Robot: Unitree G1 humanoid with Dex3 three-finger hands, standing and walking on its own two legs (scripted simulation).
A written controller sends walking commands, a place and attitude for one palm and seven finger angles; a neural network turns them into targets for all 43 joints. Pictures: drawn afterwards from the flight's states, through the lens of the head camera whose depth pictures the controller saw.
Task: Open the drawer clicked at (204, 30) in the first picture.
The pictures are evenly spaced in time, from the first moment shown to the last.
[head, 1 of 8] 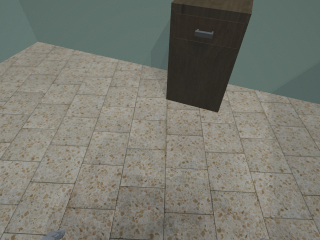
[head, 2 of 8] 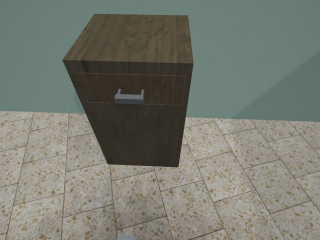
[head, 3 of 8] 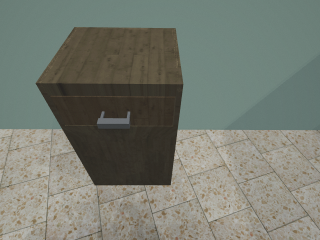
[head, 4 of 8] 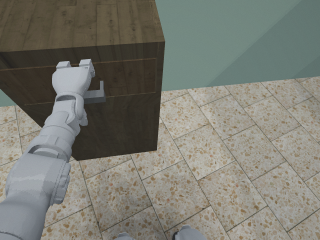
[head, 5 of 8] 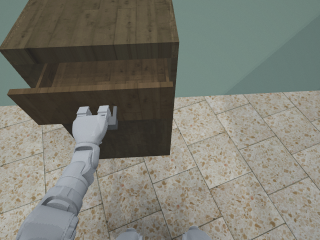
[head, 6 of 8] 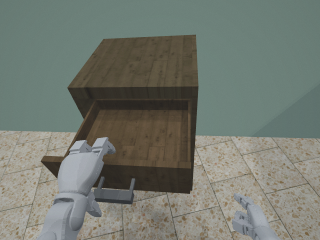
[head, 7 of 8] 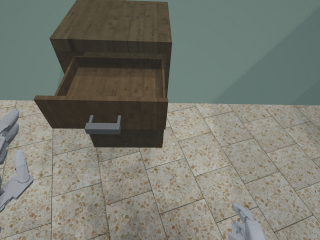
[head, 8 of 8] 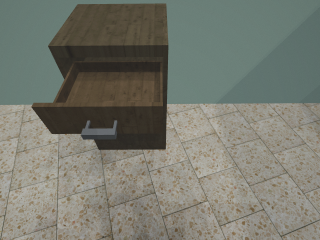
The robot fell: no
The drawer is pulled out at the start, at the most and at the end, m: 0.00 0.30 0.29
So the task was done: yes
